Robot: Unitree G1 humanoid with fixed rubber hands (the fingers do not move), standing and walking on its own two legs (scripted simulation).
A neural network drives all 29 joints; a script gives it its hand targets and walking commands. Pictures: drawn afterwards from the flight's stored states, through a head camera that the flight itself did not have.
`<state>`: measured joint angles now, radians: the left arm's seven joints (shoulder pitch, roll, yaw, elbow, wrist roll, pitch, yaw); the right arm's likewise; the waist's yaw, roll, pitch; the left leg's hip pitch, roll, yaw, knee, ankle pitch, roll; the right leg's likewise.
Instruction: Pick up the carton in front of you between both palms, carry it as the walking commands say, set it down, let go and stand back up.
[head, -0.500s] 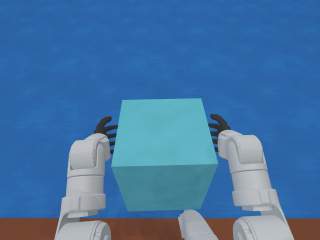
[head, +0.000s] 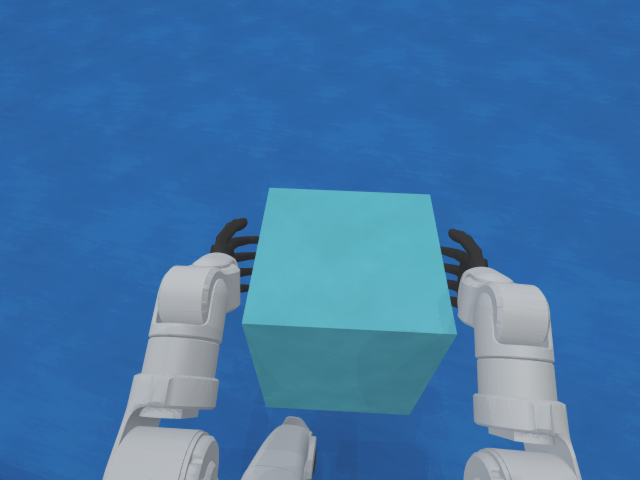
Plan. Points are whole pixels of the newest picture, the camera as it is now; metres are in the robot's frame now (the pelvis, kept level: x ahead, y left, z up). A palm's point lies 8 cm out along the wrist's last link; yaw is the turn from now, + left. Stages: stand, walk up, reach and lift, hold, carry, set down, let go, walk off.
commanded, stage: carry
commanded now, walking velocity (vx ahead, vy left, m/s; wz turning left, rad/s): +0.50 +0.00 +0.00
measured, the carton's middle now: (343, 307) +0.35 +0.04 -0.01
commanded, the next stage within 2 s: none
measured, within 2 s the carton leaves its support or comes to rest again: neither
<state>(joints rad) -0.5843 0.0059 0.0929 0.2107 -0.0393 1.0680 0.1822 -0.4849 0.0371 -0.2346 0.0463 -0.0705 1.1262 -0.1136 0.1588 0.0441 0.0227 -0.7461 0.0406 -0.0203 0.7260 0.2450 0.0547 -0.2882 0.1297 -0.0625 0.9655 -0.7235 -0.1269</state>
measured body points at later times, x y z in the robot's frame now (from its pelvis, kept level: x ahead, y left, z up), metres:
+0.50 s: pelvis +0.37 +0.01 -0.09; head +0.45 +0.01 +0.35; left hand +0.73 +0.14 -0.05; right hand +0.72 -0.17 -0.04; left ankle +0.26 +0.08 -0.81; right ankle +0.53 -0.09 -0.80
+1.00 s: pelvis +0.67 +0.03 -0.08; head +0.64 +0.03 +0.37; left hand +0.96 +0.20 +0.02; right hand +0.97 -0.10 +0.02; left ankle +0.77 +0.13 -0.81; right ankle +0.55 -0.08 -0.81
